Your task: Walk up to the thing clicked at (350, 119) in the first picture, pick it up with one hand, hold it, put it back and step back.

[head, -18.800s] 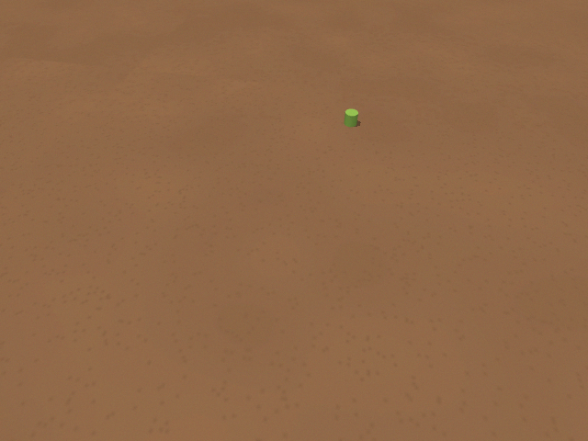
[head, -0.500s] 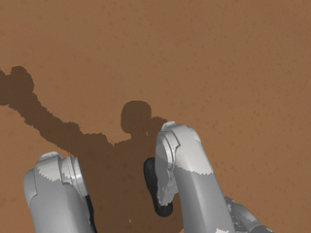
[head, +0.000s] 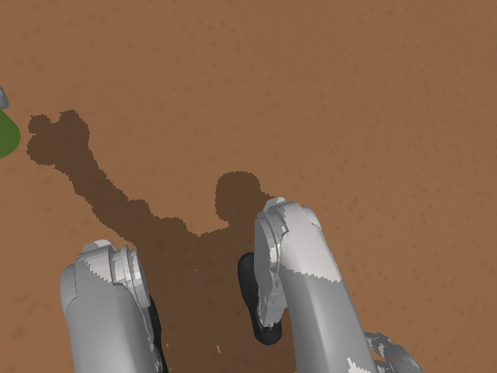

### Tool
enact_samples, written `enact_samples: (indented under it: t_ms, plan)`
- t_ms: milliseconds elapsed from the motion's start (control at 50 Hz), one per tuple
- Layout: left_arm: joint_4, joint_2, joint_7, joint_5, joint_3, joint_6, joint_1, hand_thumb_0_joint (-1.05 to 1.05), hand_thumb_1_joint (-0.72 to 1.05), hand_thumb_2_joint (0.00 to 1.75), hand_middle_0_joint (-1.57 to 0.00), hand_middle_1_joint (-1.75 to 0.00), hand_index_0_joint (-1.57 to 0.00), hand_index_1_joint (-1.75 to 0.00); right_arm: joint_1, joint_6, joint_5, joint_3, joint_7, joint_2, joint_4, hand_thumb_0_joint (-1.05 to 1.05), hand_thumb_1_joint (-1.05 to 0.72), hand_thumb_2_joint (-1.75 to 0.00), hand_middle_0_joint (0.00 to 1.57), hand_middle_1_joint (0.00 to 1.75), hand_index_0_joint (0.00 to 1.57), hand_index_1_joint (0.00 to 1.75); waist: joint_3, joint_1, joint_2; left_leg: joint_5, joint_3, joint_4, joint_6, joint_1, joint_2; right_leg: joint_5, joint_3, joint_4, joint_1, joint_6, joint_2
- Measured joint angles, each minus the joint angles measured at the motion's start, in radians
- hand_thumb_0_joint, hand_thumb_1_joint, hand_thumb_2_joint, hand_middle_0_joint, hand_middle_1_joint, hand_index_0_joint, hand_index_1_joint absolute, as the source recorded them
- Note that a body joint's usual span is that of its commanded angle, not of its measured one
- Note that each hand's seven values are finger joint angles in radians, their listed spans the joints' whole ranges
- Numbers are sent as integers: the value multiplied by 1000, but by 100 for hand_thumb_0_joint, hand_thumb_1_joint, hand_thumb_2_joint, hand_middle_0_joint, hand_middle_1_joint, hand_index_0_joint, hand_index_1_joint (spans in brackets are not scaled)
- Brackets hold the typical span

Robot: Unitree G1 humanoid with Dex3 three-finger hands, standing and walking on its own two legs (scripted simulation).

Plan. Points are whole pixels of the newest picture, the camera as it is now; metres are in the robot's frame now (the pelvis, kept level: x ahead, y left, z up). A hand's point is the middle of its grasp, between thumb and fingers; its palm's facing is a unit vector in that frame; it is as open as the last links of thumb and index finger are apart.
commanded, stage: lift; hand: left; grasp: from above
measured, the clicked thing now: out of the picture +0.51 +0.33 -0.16
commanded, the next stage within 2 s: hold in 1.54 s
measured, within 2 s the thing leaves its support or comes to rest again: neither
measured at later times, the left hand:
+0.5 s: hand out of the picture +0.42 +0.33 +0.00, palm faces -0.44 -0.10 -0.89, open 10.3 cm
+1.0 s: hand out of the picture +0.35 +0.29 +0.21, palm faces -0.42 -0.13 -0.90, open 10.3 cm
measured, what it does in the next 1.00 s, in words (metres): rises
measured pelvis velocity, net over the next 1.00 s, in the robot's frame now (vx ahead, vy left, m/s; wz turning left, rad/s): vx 0.02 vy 0.00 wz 0.13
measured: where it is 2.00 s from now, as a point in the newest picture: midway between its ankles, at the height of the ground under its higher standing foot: (208, 335)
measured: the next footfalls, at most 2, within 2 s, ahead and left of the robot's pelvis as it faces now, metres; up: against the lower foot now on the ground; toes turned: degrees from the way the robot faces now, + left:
none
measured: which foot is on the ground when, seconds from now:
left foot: down 0.00-1.00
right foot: down 0.00-1.00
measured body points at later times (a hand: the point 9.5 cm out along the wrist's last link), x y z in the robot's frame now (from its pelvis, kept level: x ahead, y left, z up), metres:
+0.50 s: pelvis +0.00 +0.00 +0.09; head +0.20 +0.06 +0.49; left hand +0.44 +0.33 +0.05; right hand +0.12 -0.27 -0.03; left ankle +0.08 +0.12 -0.31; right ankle +0.12 -0.13 -0.31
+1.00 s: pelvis +0.02 +0.00 +0.28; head +0.11 +0.03 +0.72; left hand +0.36 +0.30 +0.26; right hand +0.16 -0.25 +0.16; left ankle +0.08 +0.12 -0.31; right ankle +0.11 -0.13 -0.31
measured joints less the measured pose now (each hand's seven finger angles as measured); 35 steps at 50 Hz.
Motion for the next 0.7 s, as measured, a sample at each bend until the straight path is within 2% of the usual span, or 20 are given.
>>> enact_samples:
  t_ms: [140,340,520,700]
  plan:
    - [-119,-49,-66,-51,2,20,85,1,-14,84,-50,-95,-53,-92,17,28,26,-36,-10,9,7,0,-92,-90,20,30,20,29,-30,32,20,7,20,-54,4,35,-1,1,14,-42,29,0,-6]
    - [-306,-117,-140,-127,-21,7,224,1,-14,84,-49,-95,-54,-92,-8,50,65,-91,-41,19,11,0,-92,-90,20,30,20,30,-96,99,40,8,55,-172,8,142,2,-2,37,-140,120,4,-13]
    - [-446,-178,-154,-186,-55,31,344,1,-12,82,-47,-97,-52,-93,-58,45,95,-118,-72,33,-2,0,-92,-90,20,30,20,30,-132,149,44,8,72,-316,3,317,10,3,43,-274,279,1,-13]
    - [-581,-256,-151,-230,-99,90,482,1,-11,82,-46,-97,-52,-93,-86,44,118,-130,-109,52,14,1,-92,-90,20,30,20,30,-138,182,48,32,89,-524,-2,573,22,33,47,-475,521,-6,-7]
